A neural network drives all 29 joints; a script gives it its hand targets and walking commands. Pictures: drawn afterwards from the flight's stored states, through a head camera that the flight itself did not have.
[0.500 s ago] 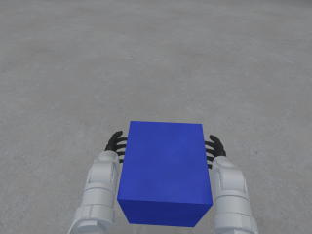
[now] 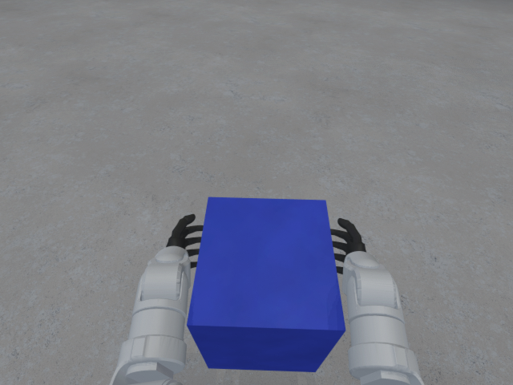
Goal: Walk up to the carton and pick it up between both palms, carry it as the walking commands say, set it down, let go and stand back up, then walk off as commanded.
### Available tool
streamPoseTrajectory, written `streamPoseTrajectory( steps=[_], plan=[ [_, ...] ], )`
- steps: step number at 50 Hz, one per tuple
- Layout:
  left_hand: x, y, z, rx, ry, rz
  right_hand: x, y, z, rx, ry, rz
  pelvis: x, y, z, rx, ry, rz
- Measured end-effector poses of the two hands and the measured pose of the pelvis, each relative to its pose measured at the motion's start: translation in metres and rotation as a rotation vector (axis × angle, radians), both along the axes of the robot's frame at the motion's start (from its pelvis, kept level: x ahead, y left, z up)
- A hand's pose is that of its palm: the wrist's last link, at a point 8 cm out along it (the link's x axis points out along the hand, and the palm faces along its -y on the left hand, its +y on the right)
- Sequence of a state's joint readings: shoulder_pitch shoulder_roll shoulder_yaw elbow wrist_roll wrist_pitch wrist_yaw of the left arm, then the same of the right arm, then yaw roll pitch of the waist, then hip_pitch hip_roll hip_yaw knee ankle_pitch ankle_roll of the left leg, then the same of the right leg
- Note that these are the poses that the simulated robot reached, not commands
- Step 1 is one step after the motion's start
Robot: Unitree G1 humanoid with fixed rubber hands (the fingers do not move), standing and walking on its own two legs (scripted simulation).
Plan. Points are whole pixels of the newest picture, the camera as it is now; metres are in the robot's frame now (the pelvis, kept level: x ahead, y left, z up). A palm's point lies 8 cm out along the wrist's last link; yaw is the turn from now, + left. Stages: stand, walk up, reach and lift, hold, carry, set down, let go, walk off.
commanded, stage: reach and lift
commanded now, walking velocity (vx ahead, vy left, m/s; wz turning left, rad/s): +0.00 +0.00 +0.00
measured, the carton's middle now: (264, 288) +0.29 +0.00 -0.03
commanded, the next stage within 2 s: hold in 0.92 s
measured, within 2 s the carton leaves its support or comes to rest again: neither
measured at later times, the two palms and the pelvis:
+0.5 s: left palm (176, 260) +0.29 +0.14 +0.05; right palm (355, 266) +0.29 -0.14 +0.05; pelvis +0.00 +0.00 +0.00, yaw +0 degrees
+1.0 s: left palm (174, 263) +0.28 +0.15 +0.05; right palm (355, 268) +0.29 -0.14 +0.05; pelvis -0.01 +0.00 +0.00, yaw +0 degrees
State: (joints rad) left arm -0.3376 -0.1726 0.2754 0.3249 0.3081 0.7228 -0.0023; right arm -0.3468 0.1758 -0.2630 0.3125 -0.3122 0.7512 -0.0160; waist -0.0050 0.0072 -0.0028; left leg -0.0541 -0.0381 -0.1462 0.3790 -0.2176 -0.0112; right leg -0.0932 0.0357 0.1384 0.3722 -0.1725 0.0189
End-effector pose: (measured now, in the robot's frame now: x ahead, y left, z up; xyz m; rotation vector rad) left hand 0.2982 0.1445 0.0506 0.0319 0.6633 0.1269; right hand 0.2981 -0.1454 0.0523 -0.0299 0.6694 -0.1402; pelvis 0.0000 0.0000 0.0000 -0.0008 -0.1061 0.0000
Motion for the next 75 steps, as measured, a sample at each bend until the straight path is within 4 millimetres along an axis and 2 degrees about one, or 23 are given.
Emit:
streamPoseTrajectory(
  steps=[17, 45, 75],
  plan=[
    [-0.002, 0.001, 0.0, 0.018, 0.008, -0.008, -0.001, 0.001, -0.001, -0.018, 0.007, 0.02, 0.007, -0.002, 0.002, -0.001, -0.005, -0.001],
    [-0.015, 0.001, 0.002, 0.015, 0.002, 0.003, -0.013, 0.001, 0.0, -0.01, -0.002, 0.019, -0.007, -0.001, -0.001, 0.001, -0.023, -0.003],
    [-0.015, -0.001, 0.0, 0.028, 0.012, -0.011, -0.014, -0.001, -0.002, -0.017, 0.003, 0.026, 0.0, -0.002, 0.0, -0.001, -0.025, 0.004]
  ],
)
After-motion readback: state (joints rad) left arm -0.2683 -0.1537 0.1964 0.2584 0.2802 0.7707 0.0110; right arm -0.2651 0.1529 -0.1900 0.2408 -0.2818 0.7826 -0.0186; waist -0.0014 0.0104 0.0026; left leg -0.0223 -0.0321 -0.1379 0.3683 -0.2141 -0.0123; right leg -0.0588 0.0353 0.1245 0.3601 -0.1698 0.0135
